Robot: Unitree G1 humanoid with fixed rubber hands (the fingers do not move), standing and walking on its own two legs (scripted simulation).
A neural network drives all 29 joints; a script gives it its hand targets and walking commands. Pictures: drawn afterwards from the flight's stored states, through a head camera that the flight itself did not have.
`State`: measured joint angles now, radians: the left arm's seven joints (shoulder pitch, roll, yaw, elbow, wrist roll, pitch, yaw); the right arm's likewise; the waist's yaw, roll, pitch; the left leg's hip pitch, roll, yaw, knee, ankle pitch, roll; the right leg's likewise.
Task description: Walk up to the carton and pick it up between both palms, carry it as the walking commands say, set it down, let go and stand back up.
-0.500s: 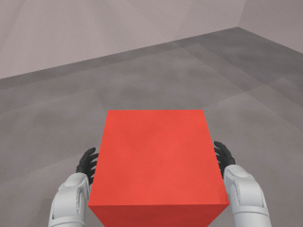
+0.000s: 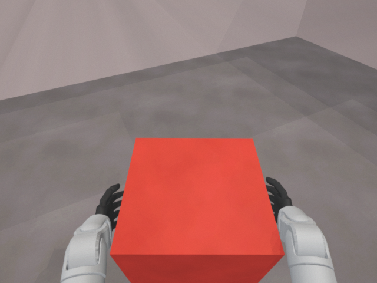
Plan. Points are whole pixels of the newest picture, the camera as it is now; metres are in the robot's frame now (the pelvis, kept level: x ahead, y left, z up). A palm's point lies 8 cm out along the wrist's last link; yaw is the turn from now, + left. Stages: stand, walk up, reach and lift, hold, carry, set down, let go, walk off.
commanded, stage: hold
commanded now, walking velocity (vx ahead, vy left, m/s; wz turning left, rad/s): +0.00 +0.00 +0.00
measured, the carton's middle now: (194, 215) +0.30 -0.01 -0.04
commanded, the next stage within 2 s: carry in 0.56 s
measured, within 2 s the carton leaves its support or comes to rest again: neither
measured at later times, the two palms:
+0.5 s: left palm (108, 219) +0.26 +0.18 +0.03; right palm (286, 212) +0.26 -0.20 +0.03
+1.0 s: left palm (101, 167) +0.37 +0.20 +0.08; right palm (266, 163) +0.35 -0.17 +0.09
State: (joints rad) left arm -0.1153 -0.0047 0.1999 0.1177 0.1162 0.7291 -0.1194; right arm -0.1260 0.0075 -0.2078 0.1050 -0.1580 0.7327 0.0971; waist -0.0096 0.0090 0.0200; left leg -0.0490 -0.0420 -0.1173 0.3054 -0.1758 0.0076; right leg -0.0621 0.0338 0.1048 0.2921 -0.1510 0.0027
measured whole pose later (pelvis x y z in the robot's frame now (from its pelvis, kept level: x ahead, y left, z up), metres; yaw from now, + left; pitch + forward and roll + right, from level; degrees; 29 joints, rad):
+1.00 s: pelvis +0.13 +0.02 +0.00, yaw -1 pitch +6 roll -3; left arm 0.04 0.00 0.18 -0.38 -0.06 1.08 -0.01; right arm 0.05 0.05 -0.19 -0.41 0.00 1.06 0.00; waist -0.01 0.03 -0.21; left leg -0.02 0.05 0.09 0.24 -0.32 0.01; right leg -0.53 -0.07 -0.11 0.68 -0.24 0.01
